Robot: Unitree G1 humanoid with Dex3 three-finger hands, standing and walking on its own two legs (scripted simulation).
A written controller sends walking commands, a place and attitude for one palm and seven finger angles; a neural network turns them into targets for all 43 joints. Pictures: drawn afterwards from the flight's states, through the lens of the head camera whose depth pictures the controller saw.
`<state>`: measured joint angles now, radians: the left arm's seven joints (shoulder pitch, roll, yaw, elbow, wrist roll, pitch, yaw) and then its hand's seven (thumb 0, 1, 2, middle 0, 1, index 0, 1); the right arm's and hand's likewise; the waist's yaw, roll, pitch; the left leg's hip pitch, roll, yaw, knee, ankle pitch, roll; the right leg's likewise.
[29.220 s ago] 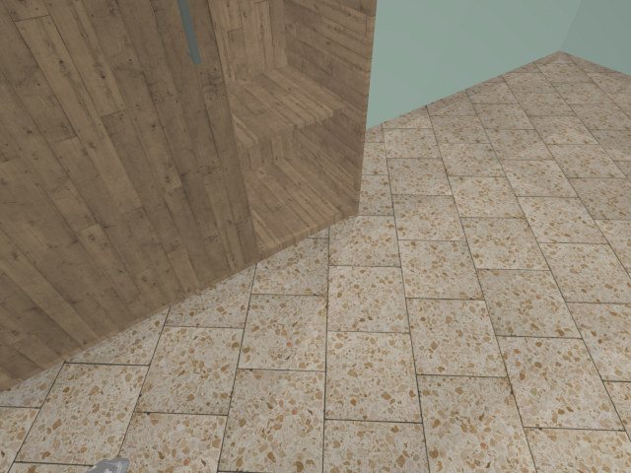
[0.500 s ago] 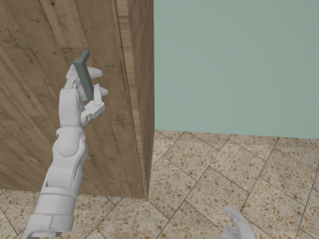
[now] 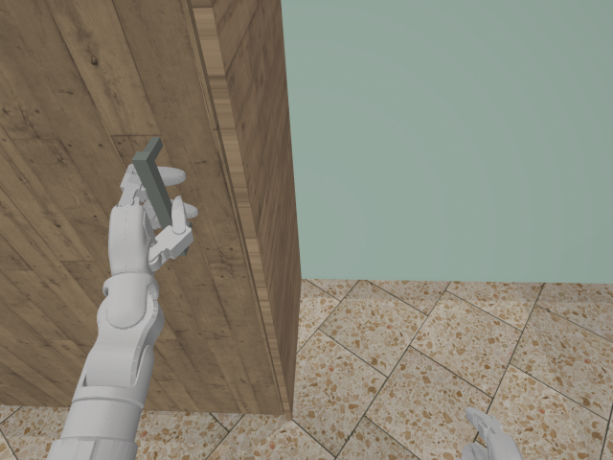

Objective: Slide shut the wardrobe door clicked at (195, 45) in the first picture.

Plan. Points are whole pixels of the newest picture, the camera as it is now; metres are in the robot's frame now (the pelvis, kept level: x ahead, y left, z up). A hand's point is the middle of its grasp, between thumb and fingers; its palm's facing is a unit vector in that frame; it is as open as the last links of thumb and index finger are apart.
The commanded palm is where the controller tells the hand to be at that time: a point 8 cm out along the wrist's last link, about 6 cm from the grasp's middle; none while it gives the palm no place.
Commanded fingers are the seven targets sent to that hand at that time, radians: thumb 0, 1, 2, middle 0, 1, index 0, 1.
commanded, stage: loosen the grip on the handle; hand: left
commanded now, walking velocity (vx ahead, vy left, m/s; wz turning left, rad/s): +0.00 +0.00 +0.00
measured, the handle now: (168, 200) +0.38 +0.21 +0.17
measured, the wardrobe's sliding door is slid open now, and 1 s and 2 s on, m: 0.00 0.00 0.00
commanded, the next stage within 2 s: slip the hand off the handle in 0.64 s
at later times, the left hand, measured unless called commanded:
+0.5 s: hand (180, 229) +0.34 +0.18 +0.16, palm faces +0.25 -0.96 -0.14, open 13.7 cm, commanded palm +0.29 +0.23 +0.17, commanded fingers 0.00 -0.55 0.20 -0.28 -1.18 -0.28 -1.18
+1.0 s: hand (157, 233) +0.33 +0.21 +0.16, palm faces +0.30 -0.95 -0.12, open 14.7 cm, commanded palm +0.29 +0.26 +0.16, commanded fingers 0.00 -0.55 0.20 -0.25 -1.15 -0.25 -1.15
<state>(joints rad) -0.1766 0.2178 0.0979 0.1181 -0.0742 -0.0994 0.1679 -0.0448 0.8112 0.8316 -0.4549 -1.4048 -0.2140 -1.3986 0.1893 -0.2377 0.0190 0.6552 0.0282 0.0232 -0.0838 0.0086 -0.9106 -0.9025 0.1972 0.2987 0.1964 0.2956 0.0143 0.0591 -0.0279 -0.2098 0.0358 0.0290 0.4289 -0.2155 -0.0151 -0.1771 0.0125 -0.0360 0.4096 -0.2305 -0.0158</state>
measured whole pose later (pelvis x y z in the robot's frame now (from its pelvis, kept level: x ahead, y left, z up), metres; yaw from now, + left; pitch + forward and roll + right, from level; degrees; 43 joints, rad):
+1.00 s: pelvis +0.00 +0.00 -0.01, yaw -1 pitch +0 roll +0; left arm -0.18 0.25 0.19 0.09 -0.09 -0.05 0.10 -0.01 -0.55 0.20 -0.37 -1.22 -0.26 -1.15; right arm 0.20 -0.22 0.03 0.65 0.02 -0.14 -0.06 0.01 -0.91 -0.90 0.20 0.30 0.20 0.30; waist 0.04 0.03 -0.05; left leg -0.27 0.02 0.03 0.54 -0.28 0.00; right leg -0.26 0.00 -0.02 0.55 -0.30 -0.01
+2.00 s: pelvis -0.01 +0.00 -0.01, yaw +1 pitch -2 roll +0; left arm 0.22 0.30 0.31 -0.22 -0.22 -0.09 -0.08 -0.01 -0.55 0.20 -0.25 -1.16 -0.25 -1.15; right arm 0.21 -0.22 0.05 0.66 0.02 -0.25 -0.08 0.01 -0.91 -0.90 0.20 0.30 0.20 0.30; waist 0.08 0.04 -0.06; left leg -0.27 0.01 0.00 0.59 -0.29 0.00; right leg -0.23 0.00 -0.05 0.57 -0.31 -0.01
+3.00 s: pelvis +0.00 +0.01 -0.01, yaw +1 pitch -5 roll +0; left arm 0.40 0.34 0.29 -0.33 -0.08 -0.09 0.10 0.00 -0.03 0.45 -0.24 -0.85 -0.24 -0.84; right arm 0.23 -0.23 0.02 0.68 0.00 -0.20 -0.08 0.01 -0.91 -0.90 0.20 0.30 0.20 0.30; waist 0.08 0.07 0.01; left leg -0.16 0.01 0.00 0.51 -0.27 0.00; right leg -0.11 -0.01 -0.05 0.48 -0.28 -0.01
